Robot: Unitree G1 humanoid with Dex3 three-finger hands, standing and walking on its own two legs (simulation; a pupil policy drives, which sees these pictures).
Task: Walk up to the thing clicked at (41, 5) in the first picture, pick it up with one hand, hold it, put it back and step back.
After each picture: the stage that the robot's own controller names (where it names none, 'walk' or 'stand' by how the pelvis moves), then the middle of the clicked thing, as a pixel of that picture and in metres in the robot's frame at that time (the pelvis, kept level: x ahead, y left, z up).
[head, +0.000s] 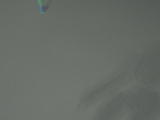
stand; (41, 4) +2.15 +0.59 -0.65
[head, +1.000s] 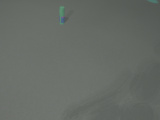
walk; (61, 15) +2.05 +0.24 -0.62
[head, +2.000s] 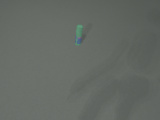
walk; (78, 35) +1.41 -0.02 -0.64
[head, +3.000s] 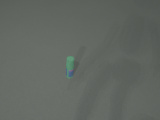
walk; (69, 67) +0.95 +0.06 -0.64
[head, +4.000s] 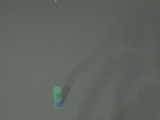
walk; (57, 98) +0.64 +0.14 -0.64
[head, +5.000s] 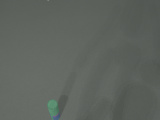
stand; (54, 111) +0.50 +0.19 -0.64
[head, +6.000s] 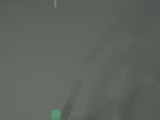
stand; out of the picture +0.45 +0.19 -0.64
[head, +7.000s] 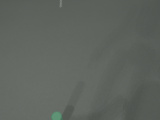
stand; out of the picture +0.44 +0.19 -0.65
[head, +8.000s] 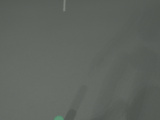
stand; out of the picture +0.43 +0.18 -0.66
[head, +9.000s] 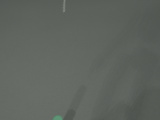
stand; out of the picture +0.44 +0.18 -0.66
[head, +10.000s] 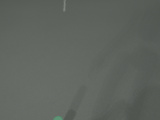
stand; out of the picture +0.43 +0.18 -0.66
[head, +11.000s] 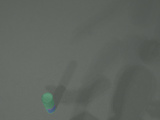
go down; (49, 104) +0.45 +0.19 -0.59
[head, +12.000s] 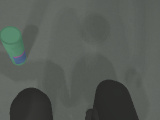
go down; (15, 49) +0.51 +0.22 -0.24
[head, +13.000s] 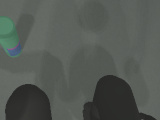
close in; (9, 40) +0.51 +0.23 -0.24
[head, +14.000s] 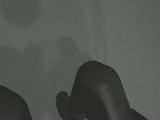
close in; out of the picture +0.50 +0.27 -0.17
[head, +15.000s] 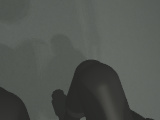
lift; out of the picture +0.49 +0.28 -0.16
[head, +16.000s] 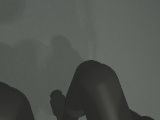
lift; out of the picture +0.44 +0.25 -0.17
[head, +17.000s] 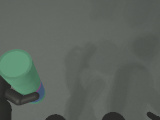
lift; (27, 82) +0.33 +0.17 +0.03
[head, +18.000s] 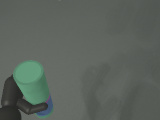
hold; (37, 94) +0.30 +0.16 +0.05
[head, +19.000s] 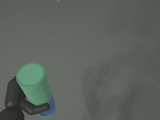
hold; (40, 95) +0.30 +0.15 +0.03
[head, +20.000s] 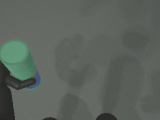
crouch; (25, 70) +0.39 +0.18 -0.03
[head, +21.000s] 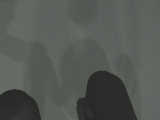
lower; out of the picture +0.52 +0.25 -0.06
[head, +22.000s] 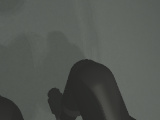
lower; out of the picture +0.49 +0.27 -0.17
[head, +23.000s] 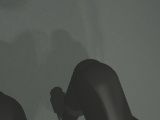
lower; out of the picture +0.47 +0.28 -0.18
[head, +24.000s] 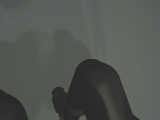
lower; out of the picture +0.47 +0.27 -0.18
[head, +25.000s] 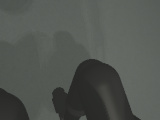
lower; out of the picture +0.46 +0.27 -0.18
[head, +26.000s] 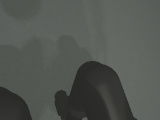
open; out of the picture +0.48 +0.25 -0.18
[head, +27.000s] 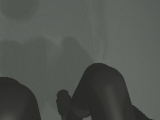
stand; out of the picture +0.46 +0.24 -0.19
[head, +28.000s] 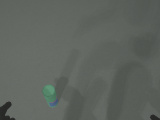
stand; (51, 97) +0.44 +0.17 -0.50
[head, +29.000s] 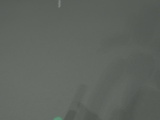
stand; out of the picture +0.41 +0.16 -0.60
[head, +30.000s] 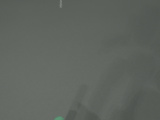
stand; out of the picture +0.41 +0.15 -0.60
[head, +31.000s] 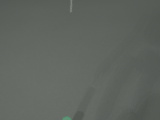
stand; out of the picture +0.43 +0.14 -0.65
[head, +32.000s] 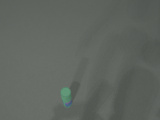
walk; (66, 98) +0.49 +0.11 -0.63
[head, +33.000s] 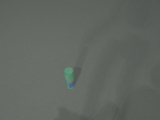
walk; (69, 78) +0.69 +0.13 -0.63
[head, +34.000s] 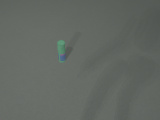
walk; (61, 51) +1.04 +0.18 -0.64
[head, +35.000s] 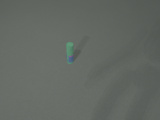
stand; (70, 53) +1.11 +0.12 -0.65
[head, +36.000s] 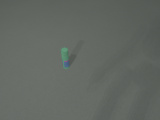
stand; (65, 58) +1.10 +0.17 -0.66
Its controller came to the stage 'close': yes
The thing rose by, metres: 0.68
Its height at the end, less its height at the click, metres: +0.00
